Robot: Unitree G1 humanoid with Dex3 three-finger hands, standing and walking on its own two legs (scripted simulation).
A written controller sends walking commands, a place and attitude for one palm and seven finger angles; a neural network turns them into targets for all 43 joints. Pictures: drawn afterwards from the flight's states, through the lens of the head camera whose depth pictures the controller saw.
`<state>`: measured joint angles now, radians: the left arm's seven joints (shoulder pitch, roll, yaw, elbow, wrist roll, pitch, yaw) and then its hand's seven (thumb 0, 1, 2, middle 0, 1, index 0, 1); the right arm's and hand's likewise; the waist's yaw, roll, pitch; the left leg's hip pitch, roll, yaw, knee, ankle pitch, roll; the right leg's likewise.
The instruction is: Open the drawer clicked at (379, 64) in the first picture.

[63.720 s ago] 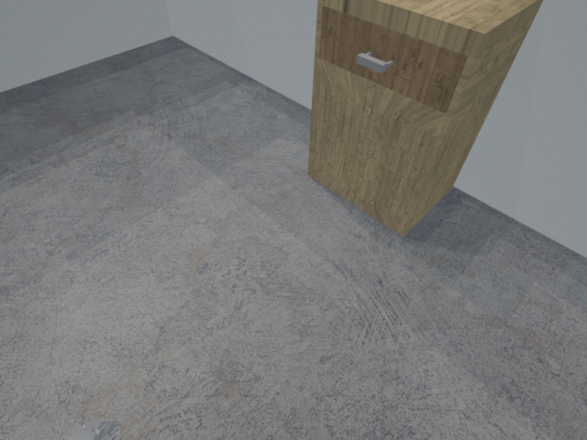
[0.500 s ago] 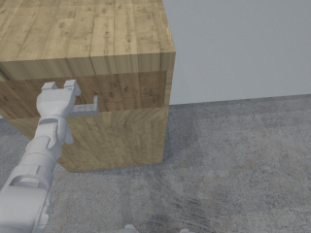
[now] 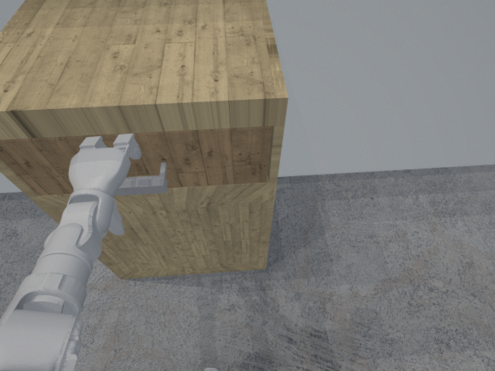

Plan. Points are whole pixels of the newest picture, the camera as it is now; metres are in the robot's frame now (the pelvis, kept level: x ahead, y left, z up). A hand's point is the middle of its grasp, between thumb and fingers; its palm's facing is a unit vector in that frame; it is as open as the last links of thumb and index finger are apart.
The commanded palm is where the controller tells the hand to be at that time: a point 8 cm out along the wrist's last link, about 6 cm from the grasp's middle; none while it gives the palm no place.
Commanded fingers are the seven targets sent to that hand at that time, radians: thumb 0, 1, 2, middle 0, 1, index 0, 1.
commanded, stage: re-aim the fingers above the handle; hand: left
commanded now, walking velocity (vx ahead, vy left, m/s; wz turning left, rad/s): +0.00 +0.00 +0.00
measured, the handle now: (141, 176) +0.48 +0.24 -0.03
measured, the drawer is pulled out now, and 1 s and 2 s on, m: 0.00 0.00 0.00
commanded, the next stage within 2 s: lower the fingers behind the handle in 1.92 s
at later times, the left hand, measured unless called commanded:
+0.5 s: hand (108, 188) +0.40 +0.26 +0.04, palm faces -0.04 +0.00 -1.00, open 13.8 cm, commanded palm +0.39 +0.24 +0.09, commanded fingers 0.00 -0.50 0.30 -0.30 -1.20 -0.30 -1.20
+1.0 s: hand (119, 185) +0.41 +0.24 +0.03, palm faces -0.04 -0.03 -1.00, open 13.8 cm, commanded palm +0.39 +0.24 +0.09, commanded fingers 0.00 -0.50 0.30 -0.30 -1.20 -0.30 -1.20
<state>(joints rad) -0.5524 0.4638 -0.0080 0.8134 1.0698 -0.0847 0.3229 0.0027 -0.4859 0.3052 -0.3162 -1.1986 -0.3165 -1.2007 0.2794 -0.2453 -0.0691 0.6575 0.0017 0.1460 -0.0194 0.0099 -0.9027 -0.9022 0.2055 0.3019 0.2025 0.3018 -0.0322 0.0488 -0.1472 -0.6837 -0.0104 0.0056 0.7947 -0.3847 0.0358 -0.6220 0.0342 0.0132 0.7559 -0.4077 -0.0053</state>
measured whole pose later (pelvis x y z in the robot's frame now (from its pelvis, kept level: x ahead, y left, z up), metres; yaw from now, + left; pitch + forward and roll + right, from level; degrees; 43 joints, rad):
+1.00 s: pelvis -0.01 -0.01 +0.00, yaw +0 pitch +15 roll -1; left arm -0.59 0.47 -0.02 0.88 1.06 -0.07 0.29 0.00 -0.49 0.31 -0.32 -1.20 -0.32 -1.20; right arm 0.33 -0.24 -0.06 0.68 0.01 0.13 -0.03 0.01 -0.90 -0.90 0.21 0.30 0.20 0.30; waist -0.05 0.06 -0.14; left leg -0.67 -0.01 0.01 0.77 -0.36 0.03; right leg -0.62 0.04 0.02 0.74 -0.38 -0.01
